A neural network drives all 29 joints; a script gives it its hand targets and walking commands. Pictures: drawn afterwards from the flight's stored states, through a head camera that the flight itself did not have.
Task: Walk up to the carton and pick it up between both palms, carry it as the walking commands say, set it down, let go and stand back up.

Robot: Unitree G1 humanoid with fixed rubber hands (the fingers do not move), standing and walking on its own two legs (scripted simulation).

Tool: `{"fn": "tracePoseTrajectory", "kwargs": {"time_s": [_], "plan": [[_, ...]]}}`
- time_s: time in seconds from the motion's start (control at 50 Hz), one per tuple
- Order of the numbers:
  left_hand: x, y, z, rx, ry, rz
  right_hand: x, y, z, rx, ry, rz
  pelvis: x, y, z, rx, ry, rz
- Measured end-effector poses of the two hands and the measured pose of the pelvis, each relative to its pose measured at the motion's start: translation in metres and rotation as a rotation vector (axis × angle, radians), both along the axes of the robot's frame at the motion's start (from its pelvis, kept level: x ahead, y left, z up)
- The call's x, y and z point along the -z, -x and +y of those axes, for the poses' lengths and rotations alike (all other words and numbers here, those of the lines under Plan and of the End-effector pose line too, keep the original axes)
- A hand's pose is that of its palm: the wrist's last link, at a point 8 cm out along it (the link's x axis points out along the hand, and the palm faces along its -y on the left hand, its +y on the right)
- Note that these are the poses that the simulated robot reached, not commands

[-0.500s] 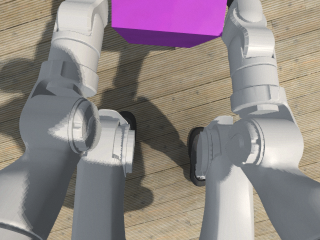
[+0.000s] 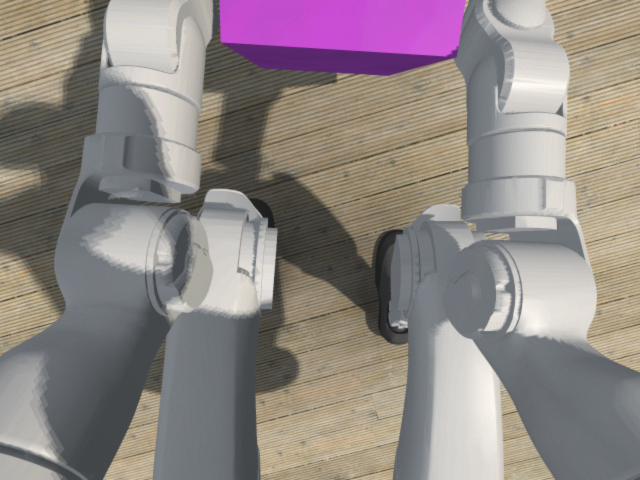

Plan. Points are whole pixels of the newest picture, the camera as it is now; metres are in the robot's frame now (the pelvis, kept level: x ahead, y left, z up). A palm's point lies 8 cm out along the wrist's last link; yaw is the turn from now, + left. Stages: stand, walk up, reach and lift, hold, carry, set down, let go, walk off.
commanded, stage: reach and lift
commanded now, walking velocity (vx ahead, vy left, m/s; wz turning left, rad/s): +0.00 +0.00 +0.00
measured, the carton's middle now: out of the picture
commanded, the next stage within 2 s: none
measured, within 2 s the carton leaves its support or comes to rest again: neither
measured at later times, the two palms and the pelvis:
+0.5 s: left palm out of the picture +0.53 +0.16 -0.06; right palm out of the picture +0.53 -0.09 -0.06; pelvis -0.01 +0.00 +0.04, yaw +0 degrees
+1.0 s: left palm out of the picture +0.51 +0.16 +0.01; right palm out of the picture +0.51 -0.10 +0.01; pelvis -0.02 +0.00 +0.10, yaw +1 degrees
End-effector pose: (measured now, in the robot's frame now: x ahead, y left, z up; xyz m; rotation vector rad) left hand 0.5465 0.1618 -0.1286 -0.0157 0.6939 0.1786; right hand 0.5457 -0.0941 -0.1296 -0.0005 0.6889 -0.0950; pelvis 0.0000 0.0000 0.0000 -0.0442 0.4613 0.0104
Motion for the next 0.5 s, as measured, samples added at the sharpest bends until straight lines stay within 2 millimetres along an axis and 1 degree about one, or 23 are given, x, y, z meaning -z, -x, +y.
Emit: {"fn": "tracePoseTrajectory", "kwargs": {"time_s": [0.14, 0.3, 0.5], "plan": [[-0.015, 0.008, -0.004, -0.013, 0.020, -0.016, -0.025, 0.002, -0.004, 0.008, -0.002, -0.016, -0.009, 0.009, 0.001, 0.001, 0.002, -0.013], [-0.041, 0.007, -0.002, -0.020, 0.017, -0.039, -0.048, 0.001, -0.001, -0.002, 0.002, -0.039, -0.019, 0.012, 0.002, -0.001, 0.000, -0.030], [-0.066, 0.020, 0.000, -0.023, 0.010, -0.017, -0.068, 0.015, 0.000, 0.004, -0.018, -0.018, -0.043, 0.014, 0.002, -0.007, -0.002, -0.046]]}}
